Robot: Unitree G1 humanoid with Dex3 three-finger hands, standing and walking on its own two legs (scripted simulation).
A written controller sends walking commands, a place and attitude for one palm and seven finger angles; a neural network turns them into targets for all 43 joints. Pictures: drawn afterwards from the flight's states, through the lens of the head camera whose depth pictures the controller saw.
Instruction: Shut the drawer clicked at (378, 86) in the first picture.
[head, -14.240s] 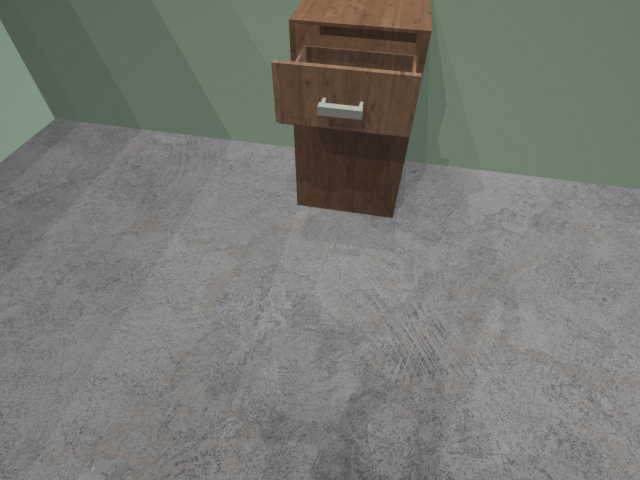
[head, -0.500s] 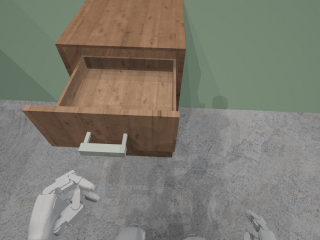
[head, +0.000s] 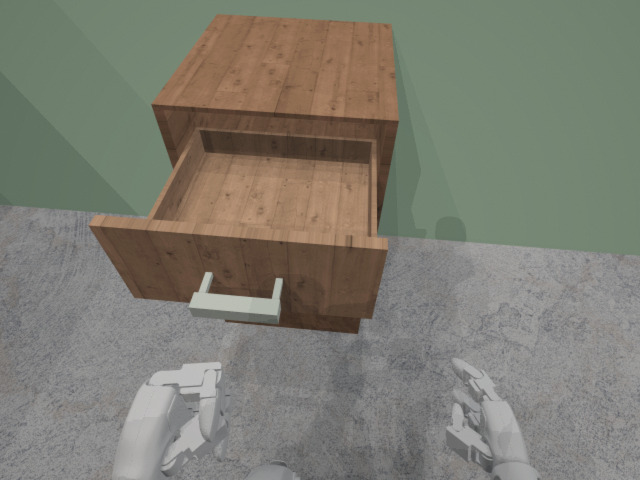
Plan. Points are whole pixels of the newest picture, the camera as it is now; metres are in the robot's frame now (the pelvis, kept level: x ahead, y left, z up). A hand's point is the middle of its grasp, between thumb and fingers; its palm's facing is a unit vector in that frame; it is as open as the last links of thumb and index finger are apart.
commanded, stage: raise the hand and make a fist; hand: left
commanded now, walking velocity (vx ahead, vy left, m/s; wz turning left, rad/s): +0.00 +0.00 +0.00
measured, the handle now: (239, 294) +0.36 +0.15 +0.00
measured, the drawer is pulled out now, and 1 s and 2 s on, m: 0.29 0.29 0.29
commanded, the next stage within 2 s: bring the fist close to the handle in 0.50 s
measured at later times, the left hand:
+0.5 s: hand (227, 415) +0.17 +0.10 +0.11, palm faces +0.01 -1.00 -0.05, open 3.3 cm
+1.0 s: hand (243, 409) +0.19 +0.10 +0.06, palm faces -0.07 -1.00 -0.03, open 3.3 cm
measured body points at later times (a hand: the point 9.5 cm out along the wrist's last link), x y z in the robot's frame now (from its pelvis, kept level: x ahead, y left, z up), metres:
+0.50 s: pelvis +0.01 -0.02 +0.00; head +0.03 -0.04 +0.45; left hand +0.17 +0.16 +0.11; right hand +0.20 -0.25 -0.06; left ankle +0.04 +0.09 -0.67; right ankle -0.01 -0.13 -0.67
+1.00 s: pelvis +0.01 -0.03 -0.01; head +0.05 -0.04 +0.44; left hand +0.19 +0.15 +0.06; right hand +0.19 -0.27 -0.07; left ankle +0.04 +0.09 -0.67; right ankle -0.01 -0.13 -0.67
